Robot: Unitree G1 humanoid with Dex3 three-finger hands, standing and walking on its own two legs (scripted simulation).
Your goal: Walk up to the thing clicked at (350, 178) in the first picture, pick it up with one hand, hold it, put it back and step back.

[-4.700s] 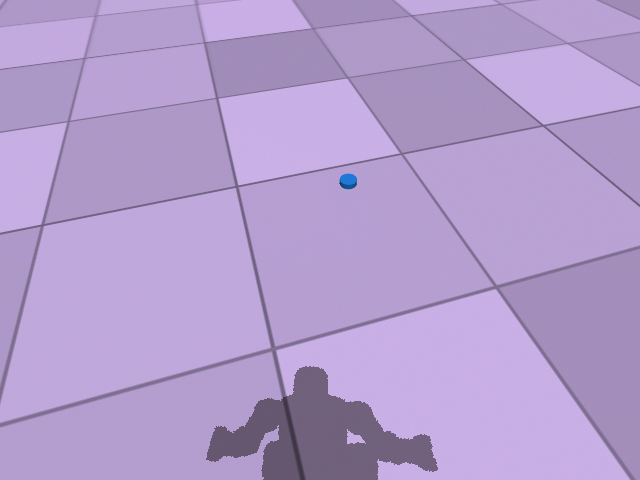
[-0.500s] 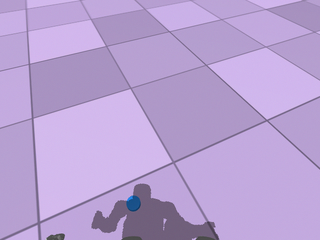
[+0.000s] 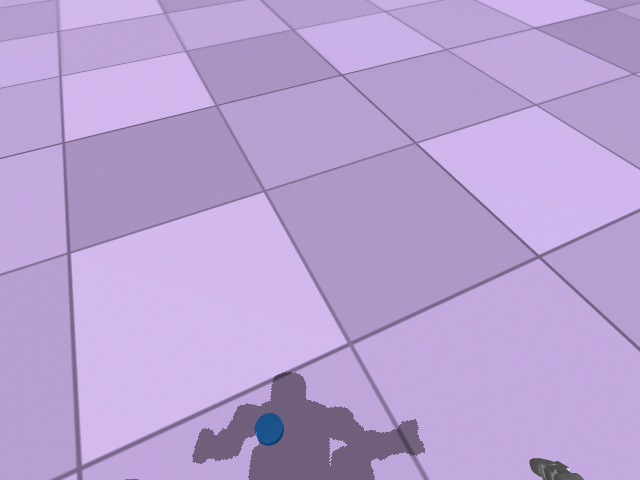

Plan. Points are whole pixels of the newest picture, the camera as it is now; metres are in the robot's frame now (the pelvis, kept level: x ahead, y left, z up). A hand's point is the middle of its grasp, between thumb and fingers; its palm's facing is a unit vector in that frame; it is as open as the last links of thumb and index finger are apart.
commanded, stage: walk up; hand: left
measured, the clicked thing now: (269, 429) +0.36 +0.20 -0.77
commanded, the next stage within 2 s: stand in 0.90 s
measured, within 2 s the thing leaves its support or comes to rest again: neither
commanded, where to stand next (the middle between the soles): +0.03 -0.01 m, yaw -1 degrees
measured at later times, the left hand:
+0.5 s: hand out of the picture +0.10 +0.24 -0.15, palm faces -0.03 -0.94 -0.34, open 7.4 cm
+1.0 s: hand out of the picture +0.09 +0.24 -0.15, palm faces -0.03 -0.94 -0.35, open 7.4 cm
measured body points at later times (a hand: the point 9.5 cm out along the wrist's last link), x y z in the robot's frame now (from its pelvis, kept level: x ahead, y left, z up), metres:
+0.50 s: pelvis +0.01 -0.01 +0.00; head +0.02 -0.01 +0.45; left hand +0.10 +0.29 -0.13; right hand +0.07 -0.32 -0.13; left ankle -0.01 +0.12 -0.75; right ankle +0.01 -0.14 -0.75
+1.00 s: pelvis +0.01 -0.01 +0.00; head +0.01 -0.01 +0.45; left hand +0.10 +0.29 -0.13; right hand +0.07 -0.31 -0.13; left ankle -0.01 +0.12 -0.75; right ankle +0.01 -0.14 -0.75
